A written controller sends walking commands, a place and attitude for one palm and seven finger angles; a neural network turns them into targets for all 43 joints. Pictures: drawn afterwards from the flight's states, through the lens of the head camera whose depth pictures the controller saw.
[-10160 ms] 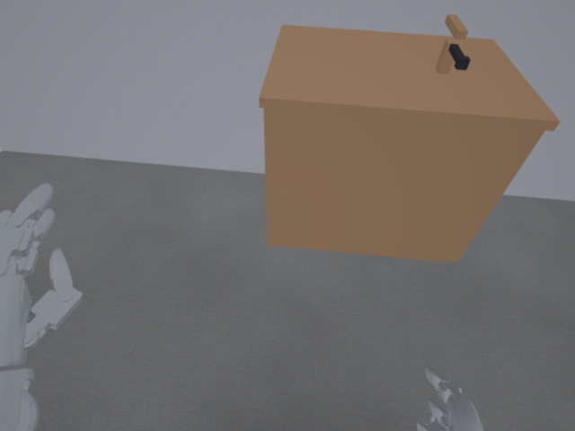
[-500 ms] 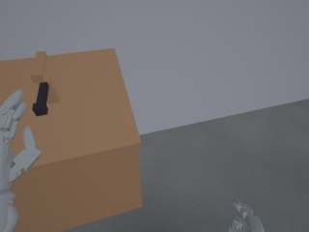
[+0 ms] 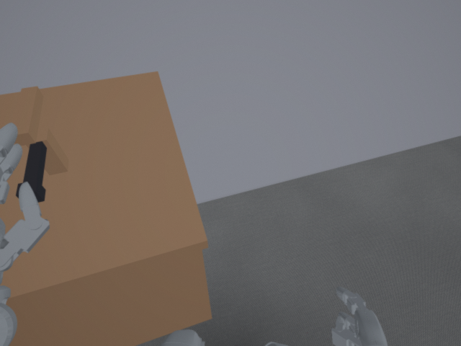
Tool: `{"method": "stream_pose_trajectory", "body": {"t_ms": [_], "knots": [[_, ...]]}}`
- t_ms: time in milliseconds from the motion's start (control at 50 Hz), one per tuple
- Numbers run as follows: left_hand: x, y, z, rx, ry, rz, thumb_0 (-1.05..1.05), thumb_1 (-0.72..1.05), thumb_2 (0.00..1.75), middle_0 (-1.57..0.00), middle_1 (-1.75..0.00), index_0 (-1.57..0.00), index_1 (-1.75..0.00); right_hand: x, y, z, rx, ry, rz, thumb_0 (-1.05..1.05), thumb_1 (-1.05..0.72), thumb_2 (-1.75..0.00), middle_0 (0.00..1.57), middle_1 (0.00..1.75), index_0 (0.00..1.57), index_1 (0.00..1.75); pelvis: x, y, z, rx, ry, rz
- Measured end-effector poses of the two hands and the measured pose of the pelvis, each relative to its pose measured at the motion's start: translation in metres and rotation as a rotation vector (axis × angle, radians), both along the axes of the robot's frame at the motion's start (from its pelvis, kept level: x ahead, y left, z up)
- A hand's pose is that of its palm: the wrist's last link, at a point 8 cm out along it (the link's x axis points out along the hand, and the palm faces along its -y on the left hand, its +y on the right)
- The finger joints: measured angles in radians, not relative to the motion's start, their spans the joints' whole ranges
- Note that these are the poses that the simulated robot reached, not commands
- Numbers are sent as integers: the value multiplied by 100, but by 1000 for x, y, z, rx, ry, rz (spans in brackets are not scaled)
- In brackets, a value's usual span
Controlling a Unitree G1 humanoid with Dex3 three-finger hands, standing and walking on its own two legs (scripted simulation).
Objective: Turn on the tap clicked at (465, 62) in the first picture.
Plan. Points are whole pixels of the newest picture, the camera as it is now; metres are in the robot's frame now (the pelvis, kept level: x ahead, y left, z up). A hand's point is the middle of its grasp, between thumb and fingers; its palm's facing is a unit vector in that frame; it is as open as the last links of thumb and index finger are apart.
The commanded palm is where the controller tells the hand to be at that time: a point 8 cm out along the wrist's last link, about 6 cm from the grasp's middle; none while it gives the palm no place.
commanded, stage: come to a stop and stand still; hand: left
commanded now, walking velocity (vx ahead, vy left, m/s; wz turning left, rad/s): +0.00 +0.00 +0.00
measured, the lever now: (31, 192) +0.31 +0.36 +0.10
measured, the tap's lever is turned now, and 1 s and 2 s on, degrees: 0 0 0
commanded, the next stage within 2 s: look again from close up in 0.72 s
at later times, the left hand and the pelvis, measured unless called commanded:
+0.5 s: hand (33, 177) +0.28 +0.29 +0.18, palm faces +0.40 -0.84 -0.35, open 7.4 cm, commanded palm +0.22 +0.33 +0.19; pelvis +0.06 +0.05 +0.02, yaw +0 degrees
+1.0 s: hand (18, 145) +0.31 +0.31 +0.21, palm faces +0.43 -0.81 -0.41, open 7.4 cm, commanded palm +0.21 +0.33 +0.19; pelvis +0.04 +0.05 +0.02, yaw -2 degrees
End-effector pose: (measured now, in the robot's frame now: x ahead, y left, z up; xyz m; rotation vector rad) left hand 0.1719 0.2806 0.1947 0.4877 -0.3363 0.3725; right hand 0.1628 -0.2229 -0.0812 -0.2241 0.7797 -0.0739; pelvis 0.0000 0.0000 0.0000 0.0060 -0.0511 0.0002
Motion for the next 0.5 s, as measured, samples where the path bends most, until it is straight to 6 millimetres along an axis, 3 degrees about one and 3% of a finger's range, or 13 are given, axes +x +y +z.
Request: {"method": "stream_pose_trajectory", "body": {"t_ms": [80, 180, 340, 500], "knots": [[5, 5, 3, -35, -25, -24, 1, 89, 90, -21, -30, -21, -30, 14, 5, 17, -47, -63, -6, 1, -91, -90, 20, 30, 20, 30, 9, 12, 3, -7, 5, 9], [18, 29, 9, -25, -20, 9, 1, 88, 90, -21, -30, -21, -30, 26, 21, 30, -34, -104, -39, 1, -91, -90, 20, 30, 20, 30, 23, 24, 11, -3, 11, 10], [40, 45, -2, -80, 54, 56, 1, 89, 90, -21, -30, -20, -30, 44, 48, 26, 13, -90, -3, 1, -91, -90, 20, 30, 20, 30, 46, 39, 18, -15, 35, 8], [66, 50, -2, -85, 83, 17, 1, 89, 90, -21, -30, -21, -30, 60, 57, 27, 9, -70, -22, 1, -90, -90, 20, 30, 20, 30, 62, 49, 21, -15, 44, 5]]}}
